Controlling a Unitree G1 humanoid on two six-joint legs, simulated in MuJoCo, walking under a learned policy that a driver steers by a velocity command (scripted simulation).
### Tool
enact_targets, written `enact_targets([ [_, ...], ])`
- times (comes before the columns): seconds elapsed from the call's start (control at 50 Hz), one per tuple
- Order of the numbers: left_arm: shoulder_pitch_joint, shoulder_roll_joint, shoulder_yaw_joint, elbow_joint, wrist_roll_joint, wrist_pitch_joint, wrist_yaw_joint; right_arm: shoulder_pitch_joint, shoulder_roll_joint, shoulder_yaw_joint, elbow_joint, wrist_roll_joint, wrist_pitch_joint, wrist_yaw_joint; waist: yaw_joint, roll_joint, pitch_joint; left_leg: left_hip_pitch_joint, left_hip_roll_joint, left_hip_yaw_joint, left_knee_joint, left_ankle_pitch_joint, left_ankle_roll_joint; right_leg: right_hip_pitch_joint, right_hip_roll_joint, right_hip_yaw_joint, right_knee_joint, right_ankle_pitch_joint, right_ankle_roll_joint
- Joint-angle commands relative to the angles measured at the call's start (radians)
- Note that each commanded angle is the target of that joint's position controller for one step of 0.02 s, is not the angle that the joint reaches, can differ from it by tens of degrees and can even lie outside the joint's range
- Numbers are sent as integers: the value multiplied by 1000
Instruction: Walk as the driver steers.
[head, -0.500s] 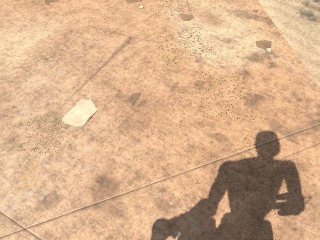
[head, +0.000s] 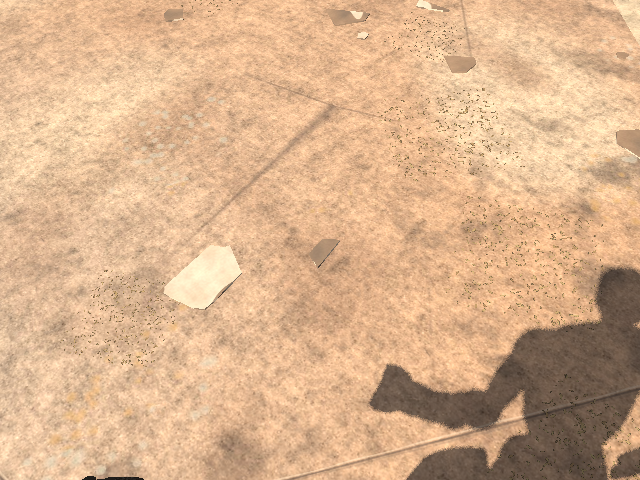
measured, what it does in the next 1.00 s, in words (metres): walks ahead: left foot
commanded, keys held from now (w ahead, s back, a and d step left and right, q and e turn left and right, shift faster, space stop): no key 1.00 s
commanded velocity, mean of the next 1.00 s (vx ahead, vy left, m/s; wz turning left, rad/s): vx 0.06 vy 0.00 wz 0.04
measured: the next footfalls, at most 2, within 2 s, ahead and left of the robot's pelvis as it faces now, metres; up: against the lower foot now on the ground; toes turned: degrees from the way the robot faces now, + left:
left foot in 0.28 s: +0.15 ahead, +0.14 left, +0.00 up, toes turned -1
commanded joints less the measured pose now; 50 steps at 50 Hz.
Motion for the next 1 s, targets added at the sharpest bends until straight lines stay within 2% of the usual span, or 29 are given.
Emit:
enact_targets([
  [0.02, 59, 79, 11, -19, 5, 5, -1, -21, -118, -34, -91, -18, 8, -7, 21, -81, -121, -231, 130, -1, 20, 49, -16, 293, -300, 285, -165, 551, -202],
  [0.06, 24, 77, 8, 1, 15, 3, -2, 22, -53, -19, -79, -16, 26, -8, -15, -131, -119, -102, 134, 40, -131, 99, -33, 184, -245, 190, -201, 625, -198],
  [0.1, 3, 110, 16, 18, 15, 9, 6, 11, -25, -8, -84, -20, 31, -12, -22, -147, -142, -23, 132, 65, -286, 153, -46, 154, -234, 136, -208, 680, -206],
  [0.12, 3, 123, 20, 26, 11, 15, 10, -4, -22, -4, -86, -21, 33, -13, -16, -148, -161, 13, 131, 73, -349, 206, -47, 154, -233, 122, -210, 669, -205],
  [0.16, 18, 136, 21, 45, 3, 29, 15, -34, -41, -7, -86, -19, 41, -14, 1, -142, -178, 59, 125, 83, -434, 292, -46, 167, -236, 117, -215, 564, -199],
  [0.2, 24, 134, 17, 61, -1, 42, 15, -71, -55, -12, -90, -20, 51, -13, 11, -131, -154, 95, 120, 89, -511, 326, -35, 154, -234, 128, -218, 371, -186],
  [0.24, 14, 118, 7, 71, -11, 54, 14, -90, -52, -15, -93, -29, 53, -13, -2, -118, -116, 170, 107, 107, -654, 397, -9, 116, -205, 132, -200, 125, -146],
  [0.26, 39, 92, -4, 84, -10, 56, 13, -109, -63, -16, -101, -38, 52, -15, 0, -98, -93, 205, 125, 81, -727, 459, 8, 96, -176, 133, -187, 11, -102],
  [0.28, 69, 69, -14, 91, 4, 55, 14, -118, -100, -22, -116, -42, 50, -20, 18, -47, -96, 255, 195, 9, -739, 590, 32, 65, -137, 117, -148, -98, -52],
  [0.3, 146, 67, -13, 102, 16, 52, 11, -145, -155, -31, -127, -35, 52, -26, 81, 64, -93, 269, 248, -34, -707, 636, 75, 31, -60, 63, -112, -207, -14],
  [0.32, 154, 44, -20, 109, 11, 59, 18, -166, -111, -25, -112, -30, 53, -19, 85, 129, -107, 168, 222, -23, -724, 410, 88, 119, -39, 16, -113, -191, 11],
  [0.34, 102, 73, -16, 109, 9, 68, 23, -186, -66, -17, -120, -31, 50, -9, 56, 90, -56, 112, 180, -4, -735, 329, 66, 137, -40, 14, -100, -154, 21],
  [0.36, 80, 84, -13, 109, 5, 75, 28, -186, -54, -12, -118, -37, 45, -6, 47, 63, -44, 98, 164, 12, -730, 348, 46, 137, -46, 18, -90, -124, 17],
  [0.4, 89, 89, -12, 117, 7, 86, 35, -173, -66, -14, -110, -34, 30, -3, 48, 52, -47, 118, 150, 28, -700, 451, 33, 143, -57, 29, -80, -64, 12],
  [0.46, 81, 89, -12, 131, 1, 85, 36, -157, -63, -14, -99, -28, 22, -6, 41, 25, -78, 154, 146, 37, -664, 569, 36, 169, -66, 34, -60, 19, 12],
  [0.58, 69, 90, -9, 173, -6, 100, 42, -165, -59, -14, -80, -26, 25, -6, 43, -13, -83, 162, 137, 47, -651, 616, 43, 202, -70, 35, -44, 62, 20],
  [0.74, 59, 96, -7, 232, -7, 114, 54, -165, -52, -15, -24, -25, 27, -10, 46, -26, -61, 159, 122, 65, -668, 572, 37, 213, -73, 38, -58, 39, 22],
  [1.0, 74, 83, -12, 306, -6, 114, 64, -157, -43, -11, 93, -24, 32, -22, 44, -25, -17, 153, 104, 86, -707, 456, 23, 185, -68, 37, -101, -56, 21],
])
